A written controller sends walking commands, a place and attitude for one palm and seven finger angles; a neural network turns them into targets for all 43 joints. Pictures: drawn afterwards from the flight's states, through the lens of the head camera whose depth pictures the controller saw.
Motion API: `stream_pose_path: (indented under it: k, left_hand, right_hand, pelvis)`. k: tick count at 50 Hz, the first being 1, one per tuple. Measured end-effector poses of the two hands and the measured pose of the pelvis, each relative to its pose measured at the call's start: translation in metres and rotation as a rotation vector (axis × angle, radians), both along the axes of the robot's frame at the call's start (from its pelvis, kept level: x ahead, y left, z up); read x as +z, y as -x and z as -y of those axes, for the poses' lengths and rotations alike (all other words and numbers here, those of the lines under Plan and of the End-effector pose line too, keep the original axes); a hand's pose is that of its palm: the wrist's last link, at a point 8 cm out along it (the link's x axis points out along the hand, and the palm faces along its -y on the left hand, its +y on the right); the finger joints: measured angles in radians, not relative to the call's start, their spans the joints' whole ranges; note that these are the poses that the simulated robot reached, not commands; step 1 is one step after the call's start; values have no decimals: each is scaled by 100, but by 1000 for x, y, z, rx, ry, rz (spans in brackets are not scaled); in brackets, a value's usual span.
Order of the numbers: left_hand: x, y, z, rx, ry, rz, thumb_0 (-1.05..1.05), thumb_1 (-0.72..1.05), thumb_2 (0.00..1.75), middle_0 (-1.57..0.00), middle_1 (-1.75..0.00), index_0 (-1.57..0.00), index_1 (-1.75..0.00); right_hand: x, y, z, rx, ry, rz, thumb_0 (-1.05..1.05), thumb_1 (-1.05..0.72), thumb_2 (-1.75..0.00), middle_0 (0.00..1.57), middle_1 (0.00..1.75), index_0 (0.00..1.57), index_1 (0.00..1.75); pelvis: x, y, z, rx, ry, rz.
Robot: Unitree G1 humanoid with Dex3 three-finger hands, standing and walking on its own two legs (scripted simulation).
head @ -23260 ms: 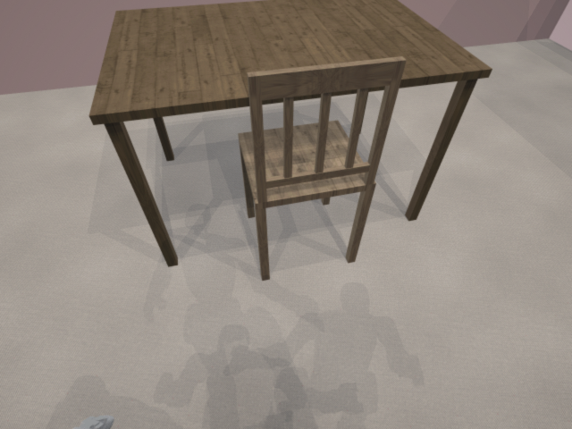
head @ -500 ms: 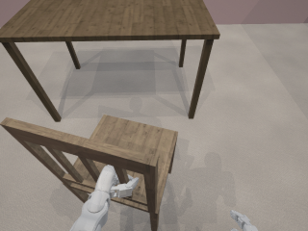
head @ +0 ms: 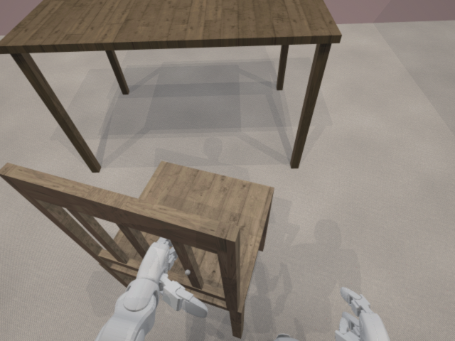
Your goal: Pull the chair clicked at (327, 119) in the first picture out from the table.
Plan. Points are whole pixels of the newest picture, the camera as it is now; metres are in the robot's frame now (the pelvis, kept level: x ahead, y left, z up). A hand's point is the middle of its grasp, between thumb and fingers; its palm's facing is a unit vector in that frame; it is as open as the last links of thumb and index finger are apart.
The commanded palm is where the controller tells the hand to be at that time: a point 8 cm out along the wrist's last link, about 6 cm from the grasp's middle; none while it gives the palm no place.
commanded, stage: open the thumb and straighten the fingers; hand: left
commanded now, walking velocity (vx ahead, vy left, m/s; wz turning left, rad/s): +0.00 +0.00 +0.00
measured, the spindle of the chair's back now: (144, 250) +0.30 +0.17 -0.05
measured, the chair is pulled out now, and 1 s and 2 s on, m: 0.60 0.60 0.60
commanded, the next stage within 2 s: draw the fingers out of the gap in 0.06 s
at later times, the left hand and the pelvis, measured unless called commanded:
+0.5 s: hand (175, 317) +0.18 +0.09 -0.03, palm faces -0.15 -0.98 -0.10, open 17.5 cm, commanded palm +0.17 +0.14 -0.02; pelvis +0.01 +0.00 -0.01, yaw +1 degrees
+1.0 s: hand out of the picture +0.12 +0.10 -0.03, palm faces -0.14 -0.99 -0.09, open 17.5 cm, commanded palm +0.10 +0.15 -0.02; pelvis +0.00 +0.01 -0.03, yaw +1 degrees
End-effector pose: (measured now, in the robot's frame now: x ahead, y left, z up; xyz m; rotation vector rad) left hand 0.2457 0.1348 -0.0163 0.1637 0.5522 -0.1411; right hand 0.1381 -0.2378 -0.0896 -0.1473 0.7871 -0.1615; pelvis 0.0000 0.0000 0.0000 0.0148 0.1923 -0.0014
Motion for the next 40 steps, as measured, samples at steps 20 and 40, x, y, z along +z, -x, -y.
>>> stream_pose_path:
  k: [20, 40]
  left_hand:
    - [0, 51, -12, 31, 2, -22, -1, -54, 20, -1, -1, 0, -1]
    - [5, 104, -14, 30, 18, -21, -1, -54, 20, -1, 0, 0, 0]
  right_hand:
    - [7, -17, 7, 6, 40, 69, 1, -91, -89, 20, 30, 21, 30]
    - [12, -29, -19, 30, 28, 183, 1, -91, -89, 20, 30, 21, 30]
  pelvis:
    - [-9, -8, 2, 16, 9, -22]
    - [-22, 3, -8, 25, 21, -20]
